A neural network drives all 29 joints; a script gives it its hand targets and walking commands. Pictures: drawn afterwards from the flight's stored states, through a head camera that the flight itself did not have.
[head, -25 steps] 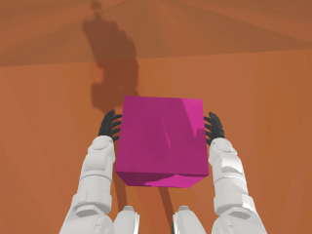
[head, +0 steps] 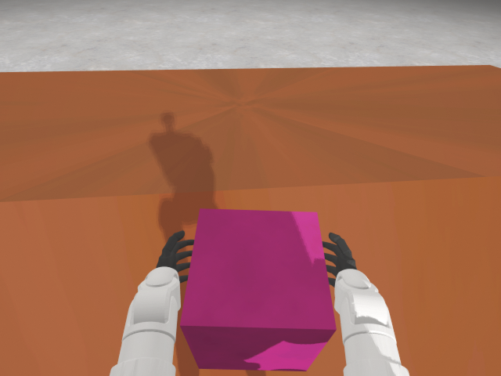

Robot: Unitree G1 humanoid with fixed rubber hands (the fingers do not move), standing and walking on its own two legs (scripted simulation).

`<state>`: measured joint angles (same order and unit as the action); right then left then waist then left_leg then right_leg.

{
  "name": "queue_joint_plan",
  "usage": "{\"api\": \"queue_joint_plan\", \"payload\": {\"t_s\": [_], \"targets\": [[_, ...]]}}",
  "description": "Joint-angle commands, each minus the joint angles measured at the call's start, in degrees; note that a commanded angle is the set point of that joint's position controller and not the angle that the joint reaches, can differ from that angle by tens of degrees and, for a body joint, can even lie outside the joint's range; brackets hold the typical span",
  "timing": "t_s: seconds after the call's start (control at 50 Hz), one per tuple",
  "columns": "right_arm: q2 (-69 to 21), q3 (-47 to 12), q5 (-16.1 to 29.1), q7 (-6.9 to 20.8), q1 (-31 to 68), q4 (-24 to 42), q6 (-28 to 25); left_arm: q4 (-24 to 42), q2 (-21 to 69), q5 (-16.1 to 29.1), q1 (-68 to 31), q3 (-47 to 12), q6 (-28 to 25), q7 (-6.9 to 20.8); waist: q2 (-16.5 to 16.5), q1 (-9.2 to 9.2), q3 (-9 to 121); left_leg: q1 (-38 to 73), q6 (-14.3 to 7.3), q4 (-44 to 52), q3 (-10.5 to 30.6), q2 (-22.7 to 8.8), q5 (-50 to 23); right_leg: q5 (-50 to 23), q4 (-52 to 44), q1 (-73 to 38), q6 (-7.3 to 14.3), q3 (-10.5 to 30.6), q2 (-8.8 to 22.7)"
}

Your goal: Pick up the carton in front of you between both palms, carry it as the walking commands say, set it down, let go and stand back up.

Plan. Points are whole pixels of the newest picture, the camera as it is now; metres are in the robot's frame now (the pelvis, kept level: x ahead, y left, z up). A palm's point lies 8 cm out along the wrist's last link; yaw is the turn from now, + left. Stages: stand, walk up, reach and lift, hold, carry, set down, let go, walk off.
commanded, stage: reach and lift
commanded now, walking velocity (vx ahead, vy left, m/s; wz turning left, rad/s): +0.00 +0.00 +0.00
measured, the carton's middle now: (255, 293) +0.30 +0.00 -0.05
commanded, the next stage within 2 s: hold in 0.96 s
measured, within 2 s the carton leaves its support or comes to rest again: neither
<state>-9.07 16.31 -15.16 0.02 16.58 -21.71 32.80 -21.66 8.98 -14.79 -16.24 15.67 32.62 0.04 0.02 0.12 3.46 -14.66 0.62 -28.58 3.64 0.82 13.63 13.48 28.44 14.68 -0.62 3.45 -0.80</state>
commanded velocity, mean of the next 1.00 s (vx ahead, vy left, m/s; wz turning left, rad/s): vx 0.00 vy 0.00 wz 0.00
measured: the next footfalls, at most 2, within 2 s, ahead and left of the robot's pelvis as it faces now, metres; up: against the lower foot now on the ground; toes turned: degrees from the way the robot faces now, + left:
none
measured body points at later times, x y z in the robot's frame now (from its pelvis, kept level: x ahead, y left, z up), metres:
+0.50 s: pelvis +0.00 +0.00 +0.01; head -0.02 +0.00 +0.45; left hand +0.31 +0.15 +0.03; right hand +0.31 -0.15 +0.03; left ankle +0.02 +0.13 -0.74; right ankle +0.02 -0.13 -0.74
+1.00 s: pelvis +0.01 +0.00 +0.01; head -0.02 +0.00 +0.46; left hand +0.31 +0.15 +0.04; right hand +0.31 -0.15 +0.04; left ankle +0.02 +0.13 -0.74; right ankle +0.02 -0.13 -0.74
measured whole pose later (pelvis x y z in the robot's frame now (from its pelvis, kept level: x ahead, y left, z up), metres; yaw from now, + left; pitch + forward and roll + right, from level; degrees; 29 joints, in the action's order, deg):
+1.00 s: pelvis +0.01 +0.00 +0.01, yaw +0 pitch -6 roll +0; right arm -8.5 12.4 -15.6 0.7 14.1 -13.8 40.1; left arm -13.7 8.5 -15.5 -13.9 12.0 40.2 0.9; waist 0.0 0.0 -1.9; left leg -3.3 0.5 -20.5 3.6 0.6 11.1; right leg 11.1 20.6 3.5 -0.6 3.7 -0.6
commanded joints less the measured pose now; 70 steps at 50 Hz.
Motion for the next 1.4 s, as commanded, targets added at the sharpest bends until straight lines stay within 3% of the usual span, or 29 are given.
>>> {"api": "queue_joint_plan", "payload": {"t_s": [0.0, 0.08, 0.22, 0.66, 0.94, 1.04, 1.16, 1.38], "targets": [[-54.3, -29.3, 9.8, 14.1, 25.9, -2.4, 1.0, -2.0, 54.1, 9.6, -26.5, -29.2, 1.0, 13.8, 0.1, 0.06, 7.2, 5.7, -0.8, 6.4, 0.5, 4.2, -4.5, -4.9, -6.5, -5.1, 0.9, 0.4, -4.2], [-54.4, -27.1, 8.8, 14.7, 30.6, -3.6, 1.0, -3.3, 54.3, 8.7, -31.2, -26.7, 1.1, 14.5, 0.1, -0.01, 5.2, 5.5, -1.1, 6.8, 0.0, 4.0, 0.4, 0.7, -6.8, -4.7, 1.4, 0.0, -4.0], [-55.4, -29.0, 9.7, 15.0, 34.9, -1.9, 0.5, -1.5, 55.2, 9.6, -35.4, -28.5, 0.6, 14.7, 0.1, -0.17, 9.8, 7.5, -1.0, 6.5, -0.2, 3.9, -1.5, -1.5, -6.3, -7.5, 1.1, -0.2, -4.1], [-53.0, -31.9, 11.7, 13.6, 23.6, 6.5, 3.4, 6.9, 52.6, 11.2, -24.1, -31.5, 3.5, 13.6, 0.0, -0.18, 10.8, 14.3, -0.3, 9.2, 0.5, 4.8, -15.9, -16.1, -9.1, -13.8, 0.2, 0.5, -4.7], [-51.6, -33.5, 12.7, 13.3, 22.9, 10.3, 5.2, 10.6, 51.6, 12.3, -23.4, -33.1, 5.4, 13.2, 0.0, -0.12, 9.2, 14.9, -0.3, 9.8, 0.6, 4.7, -15.3, -15.0, -9.7, -14.1, 0.1, 0.5, -4.8], [-51.5, -37.2, 14.7, 12.8, 22.0, 15.5, 7.4, 15.9, 51.4, 14.7, -22.3, -36.8, 7.5, 12.6, 0.1, -0.11, 11.5, 17.2, 0.0, 10.5, 0.8, 4.7, -19.0, -18.6, -10.2, -16.3, 0.0, 0.7, -4.8], [-48.6, -33.1, 12.7, 12.7, 22.2, 12.2, 9.5, 12.5, 48.6, 12.1, -22.6, -32.8, 9.7, 12.5, 0.1, -0.25, 3.1, 13.6, -0.5, 12.0, 0.2, 4.3, -7.7, -7.5, -11.8, -13.1, 0.4, 0.4, -4.4], [-51.1, -33.6, 13.2, 13.6, 28.9, 10.3, 8.7, 10.6, 51.0, 12.5, -29.3, -33.0, 8.9, 13.4, 0.0, -0.21, 6.2, 13.0, -0.6, 10.8, 0.0, 4.1, -4.4, -4.4, -10.6, -12.8, 0.5, 0.1, -4.1]]}}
